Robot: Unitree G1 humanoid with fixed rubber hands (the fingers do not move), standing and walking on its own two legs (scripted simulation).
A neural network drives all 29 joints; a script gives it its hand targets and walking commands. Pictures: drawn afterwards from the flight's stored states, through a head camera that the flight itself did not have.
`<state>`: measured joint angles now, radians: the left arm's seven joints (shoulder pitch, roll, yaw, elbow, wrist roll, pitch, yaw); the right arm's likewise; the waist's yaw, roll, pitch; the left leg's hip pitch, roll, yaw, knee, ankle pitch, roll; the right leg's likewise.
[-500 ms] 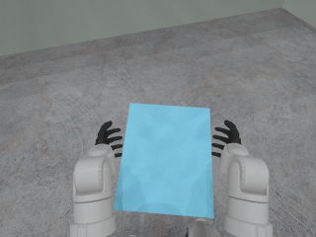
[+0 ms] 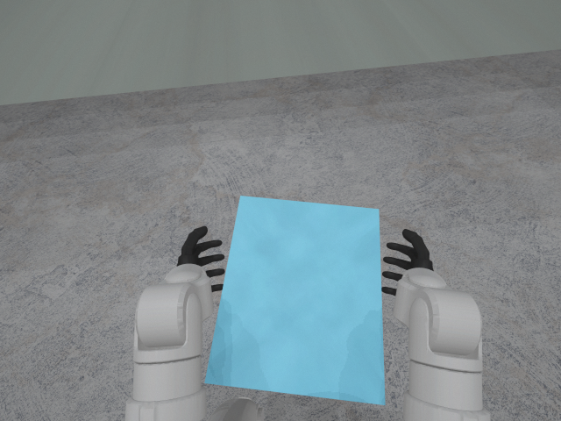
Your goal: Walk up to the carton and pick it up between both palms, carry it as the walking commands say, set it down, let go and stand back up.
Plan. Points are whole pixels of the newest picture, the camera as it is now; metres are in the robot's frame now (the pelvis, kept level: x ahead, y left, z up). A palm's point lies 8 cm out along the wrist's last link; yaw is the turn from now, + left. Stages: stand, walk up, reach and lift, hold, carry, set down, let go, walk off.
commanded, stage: carry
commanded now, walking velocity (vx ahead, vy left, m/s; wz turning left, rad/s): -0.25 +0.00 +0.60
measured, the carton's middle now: (299, 298) +0.32 -0.01 -0.03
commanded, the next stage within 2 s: none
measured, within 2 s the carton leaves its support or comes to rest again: neither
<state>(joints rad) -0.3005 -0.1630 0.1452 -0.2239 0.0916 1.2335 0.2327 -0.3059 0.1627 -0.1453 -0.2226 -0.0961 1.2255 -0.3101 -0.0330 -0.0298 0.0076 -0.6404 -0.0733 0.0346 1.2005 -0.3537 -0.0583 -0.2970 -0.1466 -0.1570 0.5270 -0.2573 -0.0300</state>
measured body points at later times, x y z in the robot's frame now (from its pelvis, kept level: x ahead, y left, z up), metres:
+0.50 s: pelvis -0.23 +0.03 -0.02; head -0.19 +0.05 +0.43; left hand +0.00 +0.30 +0.06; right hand +0.13 +0.02 +0.05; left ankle -0.12 +0.17 -0.74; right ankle -0.21 -0.10 -0.71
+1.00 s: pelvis -0.44 -0.01 -0.03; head -0.42 +0.00 +0.42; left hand -0.24 +0.28 +0.05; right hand -0.09 +0.02 +0.06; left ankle -0.50 +0.10 -0.75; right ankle -0.27 -0.08 -0.74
